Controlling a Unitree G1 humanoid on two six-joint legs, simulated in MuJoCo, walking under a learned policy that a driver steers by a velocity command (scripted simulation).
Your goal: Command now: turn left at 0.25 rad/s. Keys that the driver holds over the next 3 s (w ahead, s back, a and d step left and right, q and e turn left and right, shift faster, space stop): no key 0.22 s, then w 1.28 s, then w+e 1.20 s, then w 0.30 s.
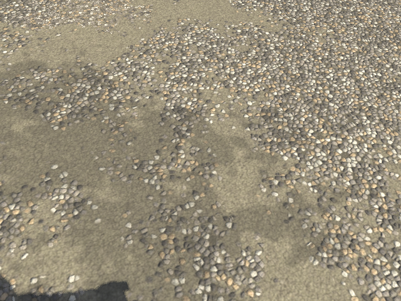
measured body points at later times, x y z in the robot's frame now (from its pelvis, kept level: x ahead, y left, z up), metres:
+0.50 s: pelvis +0.05 -0.01 -0.01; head +0.05 +0.00 +0.44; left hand +0.09 +0.27 -0.14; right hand +0.13 -0.28 -0.13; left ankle +0.03 +0.08 -0.75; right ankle +0.01 -0.12 -0.74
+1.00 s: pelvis +0.28 -0.03 -0.02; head +0.32 -0.04 +0.42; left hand +0.45 +0.22 -0.13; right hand +0.24 -0.29 -0.17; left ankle +0.09 +0.08 -0.66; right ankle +0.37 -0.10 -0.75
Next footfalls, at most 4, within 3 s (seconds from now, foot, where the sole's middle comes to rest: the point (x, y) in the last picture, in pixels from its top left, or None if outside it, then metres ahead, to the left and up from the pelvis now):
0.18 right None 0.05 -0.12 -0.78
0.92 right None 0.41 -0.10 -0.78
1.48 left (175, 229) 0.72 0.08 -0.78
2.02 right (226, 171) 0.99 -0.11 -0.78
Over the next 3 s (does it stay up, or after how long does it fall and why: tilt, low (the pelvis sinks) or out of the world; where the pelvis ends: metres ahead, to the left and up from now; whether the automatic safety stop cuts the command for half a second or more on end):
stays up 1.32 -0.22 -0.01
